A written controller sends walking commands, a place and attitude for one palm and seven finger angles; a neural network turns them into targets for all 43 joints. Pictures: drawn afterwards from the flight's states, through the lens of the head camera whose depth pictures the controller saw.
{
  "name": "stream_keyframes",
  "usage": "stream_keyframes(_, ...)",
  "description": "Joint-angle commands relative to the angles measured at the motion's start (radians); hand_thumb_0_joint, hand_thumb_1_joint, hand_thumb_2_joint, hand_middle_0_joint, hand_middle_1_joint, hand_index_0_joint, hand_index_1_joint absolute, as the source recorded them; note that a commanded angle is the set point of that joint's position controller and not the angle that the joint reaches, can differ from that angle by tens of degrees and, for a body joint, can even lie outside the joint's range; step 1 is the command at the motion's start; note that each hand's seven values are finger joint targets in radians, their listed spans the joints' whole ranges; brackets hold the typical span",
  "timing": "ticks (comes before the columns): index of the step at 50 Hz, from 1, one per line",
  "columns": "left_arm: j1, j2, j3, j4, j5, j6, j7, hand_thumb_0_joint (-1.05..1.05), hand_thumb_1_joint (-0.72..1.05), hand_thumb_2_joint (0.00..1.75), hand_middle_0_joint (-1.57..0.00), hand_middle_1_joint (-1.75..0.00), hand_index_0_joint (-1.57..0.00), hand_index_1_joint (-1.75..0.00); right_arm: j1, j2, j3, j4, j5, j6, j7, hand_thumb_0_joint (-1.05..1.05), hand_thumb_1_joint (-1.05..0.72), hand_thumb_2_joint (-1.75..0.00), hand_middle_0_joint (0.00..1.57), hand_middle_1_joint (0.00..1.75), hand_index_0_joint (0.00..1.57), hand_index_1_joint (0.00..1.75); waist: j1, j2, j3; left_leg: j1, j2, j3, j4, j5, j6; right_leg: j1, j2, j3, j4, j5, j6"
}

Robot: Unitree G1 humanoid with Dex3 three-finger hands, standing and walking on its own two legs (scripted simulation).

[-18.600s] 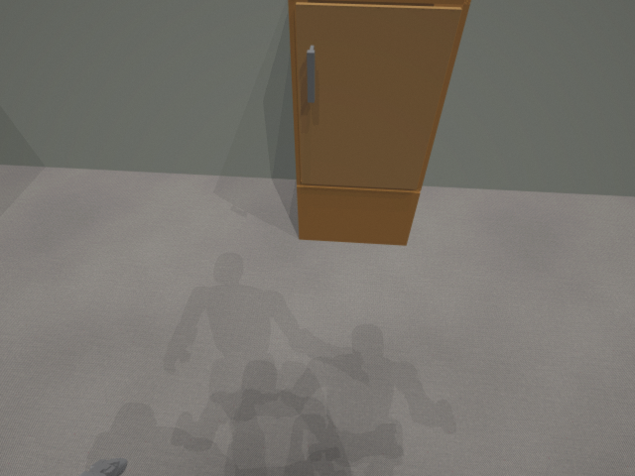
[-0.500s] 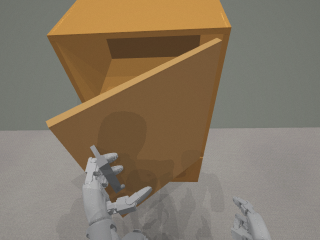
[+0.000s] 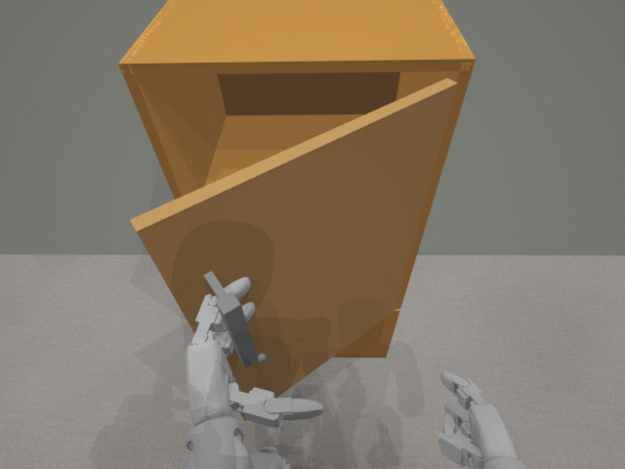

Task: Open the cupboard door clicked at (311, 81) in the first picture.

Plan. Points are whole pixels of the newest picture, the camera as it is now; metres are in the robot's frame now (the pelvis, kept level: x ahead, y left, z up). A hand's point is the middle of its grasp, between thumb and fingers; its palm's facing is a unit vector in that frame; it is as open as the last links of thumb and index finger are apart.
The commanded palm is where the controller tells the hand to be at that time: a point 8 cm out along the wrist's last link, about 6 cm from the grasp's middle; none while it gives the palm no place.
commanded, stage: slide the hand sideways off the handle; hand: left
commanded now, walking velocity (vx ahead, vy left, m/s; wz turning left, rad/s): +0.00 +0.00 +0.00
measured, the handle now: (231, 321) +0.29 +0.12 +0.06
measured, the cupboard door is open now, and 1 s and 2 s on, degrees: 37 40 40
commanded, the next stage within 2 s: draw the hand back to the body in 1.16 s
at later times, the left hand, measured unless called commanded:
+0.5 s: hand (253, 401) +0.19 +0.08 +0.07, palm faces -0.07 -1.00 +0.06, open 15.9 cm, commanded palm +0.16 +0.14 +0.06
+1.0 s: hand (205, 432) +0.16 +0.12 +0.07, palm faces +0.00 -1.00 +0.02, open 15.9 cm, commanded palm +0.12 +0.18 +0.06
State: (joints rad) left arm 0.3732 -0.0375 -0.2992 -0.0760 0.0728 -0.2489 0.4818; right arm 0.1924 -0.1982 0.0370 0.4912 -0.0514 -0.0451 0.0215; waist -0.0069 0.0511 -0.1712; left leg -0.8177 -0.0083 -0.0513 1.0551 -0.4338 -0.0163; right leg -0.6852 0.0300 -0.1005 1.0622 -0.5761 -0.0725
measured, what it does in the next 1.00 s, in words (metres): stands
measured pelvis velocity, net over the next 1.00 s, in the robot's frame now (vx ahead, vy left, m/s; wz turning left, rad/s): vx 0.00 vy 0.02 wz -0.04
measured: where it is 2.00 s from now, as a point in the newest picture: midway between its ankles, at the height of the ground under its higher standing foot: outside the picture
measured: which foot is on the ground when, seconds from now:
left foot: down 0.00-1.00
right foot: down 0.00-1.00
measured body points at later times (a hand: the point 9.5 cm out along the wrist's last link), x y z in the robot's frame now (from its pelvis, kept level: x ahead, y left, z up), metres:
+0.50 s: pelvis -0.01 +0.04 -0.01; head +0.02 +0.04 +0.44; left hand +0.19 +0.13 +0.07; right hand +0.16 -0.17 -0.08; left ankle +0.05 +0.13 -0.66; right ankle -0.02 -0.07 -0.66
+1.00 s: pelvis +0.00 +0.02 -0.02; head +0.04 +0.02 +0.43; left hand +0.16 +0.17 +0.07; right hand +0.19 -0.19 -0.08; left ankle +0.05 +0.13 -0.66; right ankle -0.02 -0.07 -0.66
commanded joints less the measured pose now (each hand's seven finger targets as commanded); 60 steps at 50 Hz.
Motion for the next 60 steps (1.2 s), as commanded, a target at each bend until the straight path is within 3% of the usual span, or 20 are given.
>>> stream_keyframes(1, -0.131, 0.022, -0.177, -0.35, 0.029, -0.172, -0.322, 0.0, -0.5, 0.3, -0.15, -0.3, -0.15, -0.3, -0.032, -0.108, -0.06, -0.191, 0.027, -0.047, 0.011, 0.0, -0.9, -0.9, 0.2, 0.3, 0.2, 0.3, -0.066, -0.072, -0.166, 0.192, -0.016, -0.002, -0.063, 0.165, 0.065, 0.0, -0.053, 0.129, -0.185, 0.438, 0.064)
stream_keyframes(3, -0.101, 0.029, -0.145, -0.376, -0.031, -0.197, -0.412, 0.0, -0.5, 0.3, -0.15, -0.3, -0.15, -0.3, -0.022, -0.1, -0.057, -0.225, 0.037, -0.051, 0.006, 0.0, -0.9, -0.9, 0.2, 0.3, 0.2, 0.3, -0.056, -0.054, -0.184, 0.2, -0.013, -0.002, -0.061, 0.155, 0.064, -0.005, -0.046, 0.119, -0.174, 0.396, 0.056)
stream_keyframes(6, -0.107, -0.032, -0.137, -0.347, -0.089, -0.185, -0.397, 0.0, -0.5, 0.3, -0.15, -0.3, -0.15, -0.3, -0.032, -0.097, -0.047, -0.26, 0.049, -0.058, -0.002, 0.0, -0.9, -0.9, 0.2, 0.3, 0.2, 0.3, -0.056, -0.087, -0.113, 0.18, -0.009, -0.017, -0.079, 0.066, 0.062, -0.078, -0.021, 0.079, -0.182, 0.202, 0.046)
stream_keyframes(8, -0.08, -0.009, -0.088, -0.341, -0.079, -0.173, -0.339, 0.0, -0.5, 0.3, -0.15, -0.3, -0.15, -0.3, -0.038, -0.101, -0.048, -0.274, 0.045, -0.052, -0.004, 0.0, -0.9, -0.9, 0.2, 0.3, 0.2, 0.3, -0.036, -0.106, -0.123, 0.168, -0.006, -0.021, -0.089, 0.028, 0.057, -0.095, -0.014, 0.069, -0.176, 0.133, 0.044)
stream_keyframes(10, -0.029, 0.014, -0.064, -0.334, -0.036, -0.155, -0.282, 0.0, -0.5, 0.3, -0.15, -0.3, -0.15, -0.3, -0.037, -0.101, -0.048, -0.285, 0.041, -0.042, 0.002, 0.0, -0.9, -0.9, 0.2, 0.3, 0.2, 0.3, -0.008, -0.077, -0.15, 0.166, -0.006, -0.023, -0.101, 0.033, 0.052, -0.088, -0.008, 0.056, -0.149, 0.128, 0.035)
stream_keyframes(12, -0.02, 0.009, -0.065, -0.327, -0.012, -0.137, -0.248, 0.0, -0.5, 0.3, -0.15, -0.3, -0.15, -0.3, -0.033, -0.096, -0.046, -0.293, 0.041, -0.027, 0.009, 0.0, -0.9, -0.9, 0.2, 0.3, 0.2, 0.3, -0.01, -0.091, -0.147, 0.163, -0.006, -0.018, -0.105, 0.032, 0.051, -0.086, -0.008, 0.054, -0.15, 0.131, 0.036)
stream_keyframes(15, 0.046, 0.023, -0.054, -0.331, -0.004, -0.119, -0.231, 0.0, -0.5, 0.3, -0.15, -0.3, -0.15, -0.3, -0.036, -0.097, -0.045, -0.306, 0.043, -0.011, 0.01, 0.0, -0.9, -0.9, 0.2, 0.3, 0.2, 0.3, 0.002, -0.108, -0.142, 0.159, -0.002, -0.019, -0.119, 0.039, 0.049, -0.065, -0.001, 0.05, -0.152, 0.139, 0.032)
stream_keyframes(20, 0.13, 0.056, -0.005, -0.357, -0.011, -0.115, -0.234, 0.0, -0.5, 0.3, -0.15, -0.3, -0.15, -0.3, -0.038, -0.091, -0.041, -0.314, 0.044, 0.012, 0.011, 0.0, -0.9, -0.9, 0.2, 0.3, 0.2, 0.3, 0.024, -0.08, -0.124, 0.157, 0.001, -0.011, -0.136, 0.041, 0.043, -0.049, 0.006, 0.049, -0.151, 0.139, 0.027)
stream_keyframes(22, 0.18, 0.037, -0.022, -0.372, -0.025, -0.12, -0.24, 0.0, -0.5, 0.3, -0.15, -0.3, -0.15, -0.3, -0.04, -0.086, -0.038, -0.323, 0.045, 0.015, 0.015, 0.0, -0.9, -0.9, 0.2, 0.3, 0.2, 0.3, 0.021, -0.066, -0.098, 0.154, 0.0, -0.006, -0.138, 0.032, 0.042, -0.059, 0.007, 0.047, -0.155, 0.135, 0.029)
stream_keyframes(26, 0.201, 0.063, -0.007, -0.409, -0.026, -0.142, -0.251, 0.0, -0.5, 0.3, -0.15, -0.3, -0.15, -0.3, -0.038, -0.093, -0.038, -0.329, 0.041, 0.017, 0.016, 0.0, -0.9, -0.9, 0.2, 0.3, 0.2, 0.3, 0.01, -0.056, -0.073, 0.131, 0.004, -0.015, -0.13, 0.005, 0.04, -0.089, 0.009, 0.045, -0.136, 0.112, 0.03)
stream_keyframes(31, 0.291, 0.07, -0.013, -0.478, -0.047, -0.184, -0.292, 0.0, -0.5, 0.3, -0.15, -0.3, -0.15, -0.3, -0.025, -0.094, -0.047, -0.337, 0.044, 0.003, 0.016, 0.0, -0.9, -0.9, 0.2, 0.3, 0.2, 0.3, 0.009, -0.045, -0.124, 0.14, 0.003, -0.013, -0.104, 0.059, 0.042, -0.088, 0.012, 0.05, -0.112, 0.165, 0.031)
stream_keyframes(34, 0.307, 0.091, -0.004, -0.492, -0.056, -0.193, -0.316, 0.0, -0.5, 0.3, -0.15, -0.3, -0.15, -0.3, -0.018, -0.098, -0.05, -0.341, 0.046, 0.001, 0.012, 0.0, -0.9, -0.9, 0.2, 0.3, 0.2, 0.3, -0.001, -0.059, -0.091, 0.112, 0.001, -0.018, -0.095, 0.032, 0.044, -0.107, 0.012, 0.051, -0.111, 0.145, 0.035)
stream_keyframes(39, 0.341, 0.119, 0.028, -0.509, -0.074, -0.199, -0.354, 0.0, -0.5, 0.3, -0.15, -0.3, -0.15, -0.3, -0.009, -0.097, -0.056, -0.342, 0.047, -0.001, -0.001, 0.0, -0.9, -0.9, 0.2, 0.3, 0.2, 0.3, -0.001, -0.068, -0.116, 0.094, -0.004, -0.009, -0.07, 0.042, 0.05, -0.098, 0.01, 0.06, -0.108, 0.164, 0.041)
stream_keyframes(42, 0.422, 0.14, 0.084, -0.501, -0.105, -0.193, -0.383, 0.0, -0.5, 0.3, -0.15, -0.3, -0.15, -0.3, -0.015, -0.089, -0.066, -0.337, 0.054, 0.003, -0.009, 0.0, -0.9, -0.9, 0.2, 0.3, 0.2, 0.3, 0.016, -0.093, -0.13, 0.086, -0.006, 0.003, -0.06, 0.082, 0.05, -0.058, 0.012, 0.068, -0.111, 0.221, 0.044)
stream_keyframes(45, 0.452, 0.172, 0.14, -0.499, -0.133, -0.185, -0.412, 0.0, -0.5, 0.3, -0.15, -0.3, -0.15, -0.3, -0.023, -0.083, -0.069, -0.329, 0.056, 0.01, -0.018, 0.0, -0.9, -0.9, 0.2, 0.3, 0.2, 0.3, 0.027, -0.076, -0.123, 0.069, -0.01, 0.008, -0.05, 0.104, 0.05, -0.03, 0.01, 0.08, -0.115, 0.259, 0.045)
stream_keyframes(47, 0.447, 0.17, 0.148, -0.507, -0.15, -0.193, -0.43, 0.0, -0.5, 0.3, -0.15, -0.3, -0.15, -0.3, -0.027, -0.082, -0.071, -0.323, 0.058, 0.009, -0.024, 0.0, -0.9, -0.9, 0.2, 0.3, 0.2, 0.3, 0.017, -0.074, -0.112, 0.065, -0.011, 0.011, -0.039, 0.105, 0.05, -0.04, 0.005, 0.087, -0.119, 0.275, 0.053)
stream_keyframes(51, 0.503, 0.191, 0.207, -0.491, -0.194, -0.211, -0.475, 0.0, -0.5, 0.3, -0.15, -0.3, -0.15, -0.3, -0.038, -0.077, -0.08, -0.306, 0.063, 0.004, -0.034, 0.0, -0.9, -0.9, 0.2, 0.3, 0.2, 0.3, 0.025, -0.087, -0.113, 0.046, -0.013, 0.009, -0.024, 0.115, 0.046, -0.02, -0.001, 0.101, -0.118, 0.316, 0.062)
stream_keyframes(56, 0.5, 0.221, 0.244, -0.502, -0.235, -0.25, -0.542, 0.0, -0.5, 0.3, -0.15, -0.3, -0.15, -0.3, -0.04, -0.083, -0.089, -0.293, 0.068, -0.009, -0.052, 0.0, -0.9, -0.9, 0.2, 0.3, 0.2, 0.3, 0.016, -0.084, -0.129, 0.016, -0.013, 0.008, 0.019, 0.108, 0.047, -0.022, -0.02, 0.144, -0.123, 0.338, 0.079)
stream_keyframes(60, 0.479, 0.208, 0.209, -0.517, -0.257, -0.264, -0.593, 0.0, -0.5, 0.3, -0.15, -0.3, -0.15, -0.3, -0.031, -0.096, -0.092, -0.298, 0.074, -0.02, -0.06, 0.0, -0.9, -0.9, 0.2, 0.3, 0.2, 0.3, 0.003, -0.074, -0.119, 0.018, -0.011, 0.002, 0.023, 0.102, 0.054, -0.046, -0.016, 0.134, -0.121, 0.308, 0.077)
